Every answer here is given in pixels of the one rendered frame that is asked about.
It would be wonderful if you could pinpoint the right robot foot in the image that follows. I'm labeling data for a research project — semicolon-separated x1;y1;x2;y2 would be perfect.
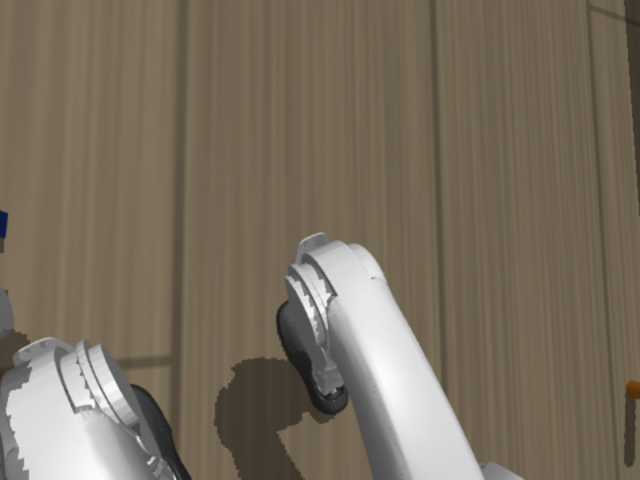
276;300;348;415

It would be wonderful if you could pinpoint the left robot foot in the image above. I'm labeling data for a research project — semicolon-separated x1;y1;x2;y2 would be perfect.
130;384;192;480

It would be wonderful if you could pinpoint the right robot hand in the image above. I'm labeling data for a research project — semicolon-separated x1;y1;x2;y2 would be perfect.
477;461;525;480

